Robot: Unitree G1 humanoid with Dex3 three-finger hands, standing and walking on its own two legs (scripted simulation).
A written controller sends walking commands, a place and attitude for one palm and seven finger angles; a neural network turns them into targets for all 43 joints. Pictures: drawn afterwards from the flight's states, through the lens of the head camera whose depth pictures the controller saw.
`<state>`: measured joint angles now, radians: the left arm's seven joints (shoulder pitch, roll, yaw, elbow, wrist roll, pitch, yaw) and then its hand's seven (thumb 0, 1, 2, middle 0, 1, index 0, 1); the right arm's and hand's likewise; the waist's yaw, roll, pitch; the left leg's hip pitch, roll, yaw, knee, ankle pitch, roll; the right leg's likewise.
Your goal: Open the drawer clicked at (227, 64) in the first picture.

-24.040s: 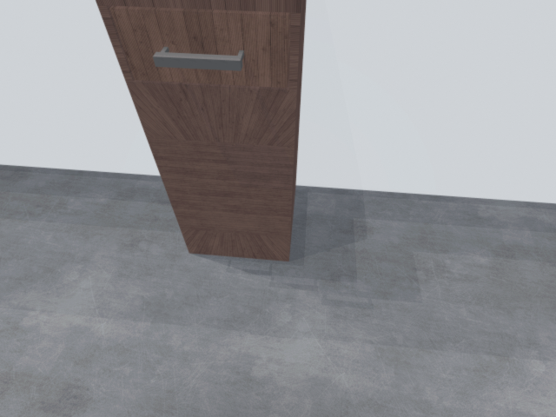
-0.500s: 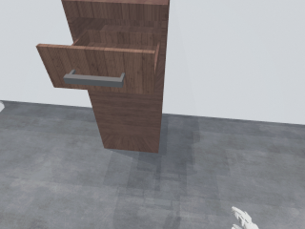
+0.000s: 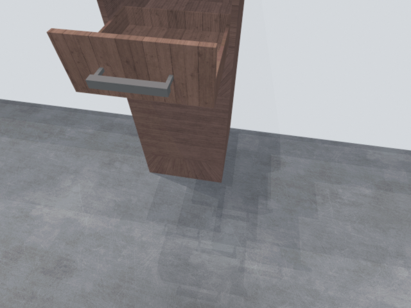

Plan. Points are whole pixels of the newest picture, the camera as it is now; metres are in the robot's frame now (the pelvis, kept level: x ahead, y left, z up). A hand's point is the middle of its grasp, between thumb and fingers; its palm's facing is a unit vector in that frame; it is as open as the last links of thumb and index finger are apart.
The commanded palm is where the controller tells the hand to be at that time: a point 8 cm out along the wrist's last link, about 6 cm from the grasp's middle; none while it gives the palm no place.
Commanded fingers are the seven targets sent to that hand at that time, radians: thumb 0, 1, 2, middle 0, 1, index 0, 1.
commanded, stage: let the arm hang, fingers relaxed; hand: left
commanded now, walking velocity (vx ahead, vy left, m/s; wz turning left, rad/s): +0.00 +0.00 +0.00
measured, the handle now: (131, 80) +0.57 +0.22 +0.12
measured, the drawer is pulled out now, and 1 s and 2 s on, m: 0.28 0.28 0.28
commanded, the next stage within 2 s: look to check the result in 0.56 s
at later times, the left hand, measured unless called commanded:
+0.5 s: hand out of the picture +0.11 +0.19 -0.15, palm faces -0.02 -0.97 -0.25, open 7.4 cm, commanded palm none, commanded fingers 0.00 0.90 0.90 -0.20 -0.30 -0.20 -0.30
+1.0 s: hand out of the picture +0.06 +0.21 -0.16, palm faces -0.02 -0.96 -0.28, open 7.4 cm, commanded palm none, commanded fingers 0.00 0.90 0.90 -0.20 -0.30 -0.20 -0.30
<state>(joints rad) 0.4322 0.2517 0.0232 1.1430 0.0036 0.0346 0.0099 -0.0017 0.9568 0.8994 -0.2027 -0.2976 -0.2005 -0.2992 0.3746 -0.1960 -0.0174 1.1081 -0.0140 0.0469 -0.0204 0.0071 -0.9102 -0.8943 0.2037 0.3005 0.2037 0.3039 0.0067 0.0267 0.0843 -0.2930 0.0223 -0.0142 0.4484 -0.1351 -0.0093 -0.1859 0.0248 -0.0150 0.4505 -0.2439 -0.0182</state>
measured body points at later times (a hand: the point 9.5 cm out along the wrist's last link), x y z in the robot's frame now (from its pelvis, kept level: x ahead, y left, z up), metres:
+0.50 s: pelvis +0.02 -0.01 +0.00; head +0.02 -0.02 +0.45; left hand +0.11 +0.24 -0.13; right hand +0.05 -0.26 -0.15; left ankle +0.07 +0.12 -0.74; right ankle +0.00 -0.11 -0.74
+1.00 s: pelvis +0.04 -0.01 +0.01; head +0.06 -0.02 +0.46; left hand +0.06 +0.26 -0.14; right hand +0.05 -0.26 -0.15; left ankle +0.07 +0.12 -0.74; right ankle +0.00 -0.11 -0.74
